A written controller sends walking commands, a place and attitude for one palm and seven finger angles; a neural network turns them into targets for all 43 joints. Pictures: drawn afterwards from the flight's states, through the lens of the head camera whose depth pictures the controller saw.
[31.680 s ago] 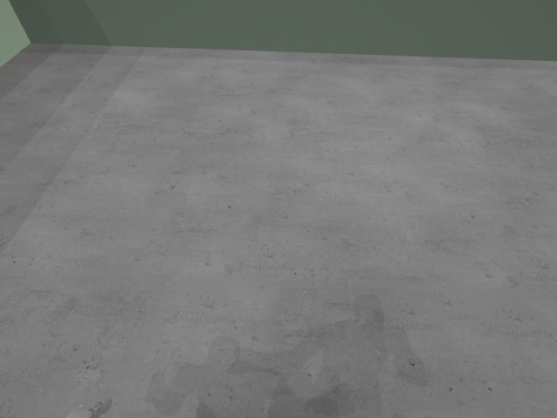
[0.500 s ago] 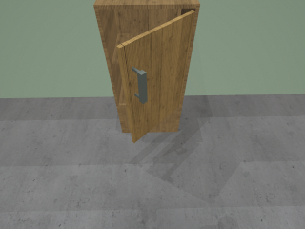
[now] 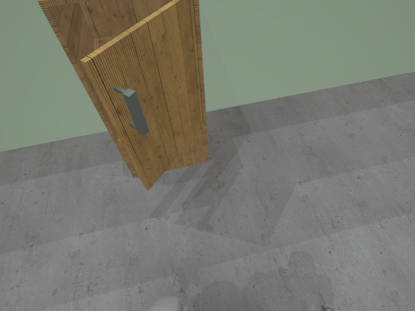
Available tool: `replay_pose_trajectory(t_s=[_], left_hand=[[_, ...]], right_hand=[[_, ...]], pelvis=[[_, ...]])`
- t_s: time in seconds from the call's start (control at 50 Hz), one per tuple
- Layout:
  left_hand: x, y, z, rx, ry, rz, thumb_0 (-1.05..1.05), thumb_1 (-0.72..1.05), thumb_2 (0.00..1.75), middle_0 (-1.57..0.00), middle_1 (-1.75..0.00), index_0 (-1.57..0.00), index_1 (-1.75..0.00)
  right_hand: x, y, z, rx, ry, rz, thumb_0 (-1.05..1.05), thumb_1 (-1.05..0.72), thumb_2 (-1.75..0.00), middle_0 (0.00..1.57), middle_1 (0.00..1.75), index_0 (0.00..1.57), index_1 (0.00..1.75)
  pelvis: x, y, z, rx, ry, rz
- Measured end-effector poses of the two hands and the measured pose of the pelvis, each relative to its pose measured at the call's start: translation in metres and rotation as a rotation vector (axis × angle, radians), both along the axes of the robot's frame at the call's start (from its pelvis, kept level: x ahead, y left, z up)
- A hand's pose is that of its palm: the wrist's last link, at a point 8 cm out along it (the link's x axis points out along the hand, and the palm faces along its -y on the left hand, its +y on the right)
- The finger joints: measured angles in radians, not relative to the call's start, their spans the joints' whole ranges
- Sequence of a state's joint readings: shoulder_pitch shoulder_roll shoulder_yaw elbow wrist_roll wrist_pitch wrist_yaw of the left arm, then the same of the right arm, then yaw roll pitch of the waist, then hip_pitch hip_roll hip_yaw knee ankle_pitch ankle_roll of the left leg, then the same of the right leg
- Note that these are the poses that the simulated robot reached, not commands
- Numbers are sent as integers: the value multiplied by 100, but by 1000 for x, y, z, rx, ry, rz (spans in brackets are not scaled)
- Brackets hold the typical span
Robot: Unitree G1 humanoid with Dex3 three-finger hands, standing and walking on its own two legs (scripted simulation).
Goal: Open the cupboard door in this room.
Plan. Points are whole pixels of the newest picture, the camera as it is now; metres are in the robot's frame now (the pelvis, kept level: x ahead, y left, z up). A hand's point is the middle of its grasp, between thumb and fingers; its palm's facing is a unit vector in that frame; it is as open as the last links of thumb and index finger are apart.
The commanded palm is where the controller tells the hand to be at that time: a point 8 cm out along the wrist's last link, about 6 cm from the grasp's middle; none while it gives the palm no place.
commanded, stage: walk to a spot facing it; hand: left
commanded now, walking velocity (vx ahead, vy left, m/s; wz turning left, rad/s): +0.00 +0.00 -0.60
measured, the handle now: (131, 111) +0.59 +0.27 -0.01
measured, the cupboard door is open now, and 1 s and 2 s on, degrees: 44 44 44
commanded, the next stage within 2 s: none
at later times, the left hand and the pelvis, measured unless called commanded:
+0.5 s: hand (128, 294) +0.16 +0.21 -0.17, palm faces -0.26 -0.93 -0.27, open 7.4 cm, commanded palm none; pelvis +0.01 +0.01 -0.02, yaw -17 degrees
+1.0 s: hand (179, 262) +0.24 +0.10 -0.16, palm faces -0.57 -0.79 -0.20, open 7.4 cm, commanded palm none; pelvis +0.02 +0.00 -0.01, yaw -36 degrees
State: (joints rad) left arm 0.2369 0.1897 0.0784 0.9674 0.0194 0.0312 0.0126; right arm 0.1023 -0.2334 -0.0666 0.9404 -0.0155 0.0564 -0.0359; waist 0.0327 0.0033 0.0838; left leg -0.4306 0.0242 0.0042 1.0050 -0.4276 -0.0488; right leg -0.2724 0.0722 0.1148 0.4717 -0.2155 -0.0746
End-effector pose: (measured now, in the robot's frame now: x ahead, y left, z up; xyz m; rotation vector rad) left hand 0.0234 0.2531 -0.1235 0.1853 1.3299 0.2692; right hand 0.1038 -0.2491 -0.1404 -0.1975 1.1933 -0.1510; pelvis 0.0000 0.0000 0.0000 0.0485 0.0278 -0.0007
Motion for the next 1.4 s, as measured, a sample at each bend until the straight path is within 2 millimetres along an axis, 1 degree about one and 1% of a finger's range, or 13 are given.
replay_pose_trajectory(t_s=[0.12, 0.2, 0.26, 0.36, 0.56, 0.7, 0.8, 0.9, 1.06, 1.14, 1.26, 1.34, 1.4], left_hand=[[11, 10, -3, -20, 12, -62, 0, 91, 90, -20, -30, -20, -30], [24, 24, -13, -34, 12, -104, 0, 91, 90, -20, -30, -20, -30], [43, 36, -24, -47, -7, -144, 0, 91, 90, -20, -30, -20, -30], [84, 37, -18, -47, -63, -216, 0, 91, 90, -19, -30, -20, -30], [155, -12, -15, -9, -143, -450, 0, 91, 90, -19, -30, -19, -30], [172, -36, -17, -49, -105, -552, 0, 91, 90, -20, -30, -20, -30], [197, -48, -29, -104, -105, -615, 0, 91, 90, -20, -30, -20, -30], [219, -72, -16, -134, -136, -669, 0, 91, 90, -19, -30, -20, -30], [239, -121, -14, -112, -182, -799, 0, 91, 90, -19, -30, -20, -30], [232, -123, -11, -95, -128, -807, 0, 91, 90, -20, -30, -20, -30], [236, -117, -20, -89, 19, -836, 0, 91, 90, -20, -30, -20, -30], [263, -125, -36, -84, 92, -881, 1, 91, 90, -20, -30, -20, -30], [296, -157, -33, -100, 75, -939, 1, 91, 90, -20, -30, -20, -30]], right_hand=[[17, 11, 13, -5, -90, -33, 1, -91, -90, 20, 30, 20, 30], [14, 21, 18, -26, -127, -65, 1, -91, -90, 20, 30, 20, 30], [-2, 24, 13, -62, -128, -79, 1, -91, -90, 20, 30, 21, 30], [-53, 25, 12, -69, -8, -113, 1, -91, -90, 20, 30, 21, 30], [-145, -7, -18, -40, 129, -353, 1, -91, -90, 20, 30, 21, 30], [-153, -5, 4, -67, 70, -461, 1, -91, -90, 20, 30, 20, 30], [-164, 15, 6, -93, 43, -507, 1, -91, -90, 20, 30, 20, 30], [-187, 36, 13, -49, 103, -549, 1, -91, -90, 20, 30, 21, 30], [-223, 31, -13, 23, 130, -694, 1, -90, -90, 20, 30, 21, 30], [-211, 12, -5, 18, 113, -732, 1, -91, -90, 20, 30, 21, 30], [-158, -19, 16, -51, -24, -769, 1, -91, -90, 20, 30, 20, 30], [-136, -27, 16, -119, -90, -802, 1, -91, -90, 20, 30, 20, 30], [-140, -12, 21, -95, -47, -850, 1, -91, -90, 20, 30, 21, 30]], pelvis=[[-1, 12, 1, -6, 13, -76], [-1, 26, -3, -21, 23, -121], [0, 36, -13, -55, 25, -142], [1, 34, -7, -59, 10, -194], [3, 13, -24, -57, -14, -332], [8, 19, -13, -32, -10, -429], [17, 28, -19, -62, 14, -490], [20, 21, -7, -77, 19, -549], [24, -7, -21, -62, 16, -663], [37, -14, -12, -60, 11, -701], [71, -26, -6, -37, 16, -794], [100, -35, -17, -57, 30, -864], [112, -49, -10, -57, 30, -900]])
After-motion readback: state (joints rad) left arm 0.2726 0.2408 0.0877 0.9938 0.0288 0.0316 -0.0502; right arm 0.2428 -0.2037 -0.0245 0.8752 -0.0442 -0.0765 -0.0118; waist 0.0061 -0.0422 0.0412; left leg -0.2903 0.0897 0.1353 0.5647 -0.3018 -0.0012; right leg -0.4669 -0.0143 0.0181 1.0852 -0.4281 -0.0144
